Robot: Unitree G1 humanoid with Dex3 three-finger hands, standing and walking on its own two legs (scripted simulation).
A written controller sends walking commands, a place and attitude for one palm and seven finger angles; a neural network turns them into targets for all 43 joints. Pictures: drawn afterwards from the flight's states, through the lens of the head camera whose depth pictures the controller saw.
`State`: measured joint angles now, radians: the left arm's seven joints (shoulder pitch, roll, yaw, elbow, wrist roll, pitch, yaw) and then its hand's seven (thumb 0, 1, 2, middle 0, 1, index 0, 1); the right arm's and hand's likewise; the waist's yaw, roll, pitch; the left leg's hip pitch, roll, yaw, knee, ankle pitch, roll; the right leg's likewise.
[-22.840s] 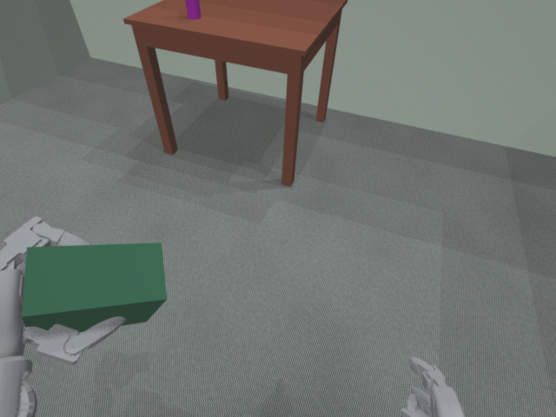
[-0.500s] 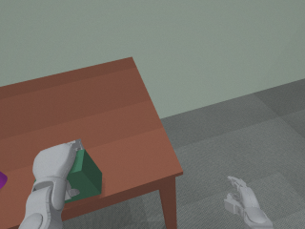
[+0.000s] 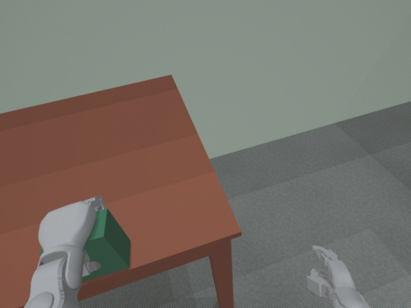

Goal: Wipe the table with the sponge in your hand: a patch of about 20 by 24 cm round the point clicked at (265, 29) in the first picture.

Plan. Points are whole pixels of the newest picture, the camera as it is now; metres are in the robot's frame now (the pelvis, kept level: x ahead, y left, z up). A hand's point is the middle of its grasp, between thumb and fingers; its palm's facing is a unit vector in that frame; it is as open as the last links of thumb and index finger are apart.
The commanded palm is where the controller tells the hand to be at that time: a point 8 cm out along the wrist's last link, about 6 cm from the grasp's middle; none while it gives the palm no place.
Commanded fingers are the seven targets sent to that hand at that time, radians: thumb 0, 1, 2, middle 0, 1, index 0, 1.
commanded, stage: lower the sponge onto the table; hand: left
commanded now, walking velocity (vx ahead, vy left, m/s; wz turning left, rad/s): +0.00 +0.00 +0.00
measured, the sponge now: (95, 251) +0.21 +0.26 +0.01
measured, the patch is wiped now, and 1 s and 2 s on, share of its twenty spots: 0.00 0.20 0.50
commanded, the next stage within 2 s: wipe forward along the first lane in 0.24 s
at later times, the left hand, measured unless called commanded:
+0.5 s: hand (86, 236) +0.22 +0.27 +0.05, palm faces -0.03 -0.10 -0.99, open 10.2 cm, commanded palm +0.21 +0.28 +0.10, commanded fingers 0.00 0.10 1.30 -1.20 -1.60 -1.20 -1.60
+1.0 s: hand (86, 214) +0.27 +0.30 +0.04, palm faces -0.05 -0.06 -1.00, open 10.2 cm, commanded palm +0.25 +0.30 +0.08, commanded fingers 0.00 0.10 1.30 -1.20 -1.60 -1.20 -1.60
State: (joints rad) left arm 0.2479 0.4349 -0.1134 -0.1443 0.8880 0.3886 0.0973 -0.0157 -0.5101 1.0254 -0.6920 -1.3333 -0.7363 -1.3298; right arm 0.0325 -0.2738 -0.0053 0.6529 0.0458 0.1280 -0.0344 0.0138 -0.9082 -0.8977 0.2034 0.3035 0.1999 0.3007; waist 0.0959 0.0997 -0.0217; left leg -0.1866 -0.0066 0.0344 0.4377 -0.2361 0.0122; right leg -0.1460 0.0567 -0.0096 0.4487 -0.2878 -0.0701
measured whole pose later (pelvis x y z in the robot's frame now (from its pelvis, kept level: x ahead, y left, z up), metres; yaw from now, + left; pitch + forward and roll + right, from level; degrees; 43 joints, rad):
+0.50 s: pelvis +0.00 +0.00 +0.00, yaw +1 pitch +0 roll +1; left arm 0.17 0.41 -0.14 -0.04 0.92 0.38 0.12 -0.02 -0.51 1.03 -0.69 -1.33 -0.74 -1.33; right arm 0.03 -0.27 0.00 0.66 0.05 0.13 -0.04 0.01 -0.91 -0.90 0.20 0.30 0.20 0.30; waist 0.10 0.10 -0.03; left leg -0.22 -0.02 0.02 0.46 -0.24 0.02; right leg -0.17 0.05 -0.02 0.47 -0.29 -0.06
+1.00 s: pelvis -0.01 +0.00 +0.00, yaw +2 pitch +3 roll +0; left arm -0.07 0.44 -0.08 0.23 0.93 0.31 0.12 -0.02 -0.52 1.03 -0.70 -1.33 -0.74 -1.33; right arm 0.09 -0.29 -0.01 0.69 0.07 0.13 -0.06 0.01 -0.91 -0.90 0.20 0.30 0.20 0.30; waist 0.07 0.08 -0.06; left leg -0.31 -0.02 0.00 0.50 -0.24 0.02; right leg -0.25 0.05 -0.04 0.49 -0.30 -0.07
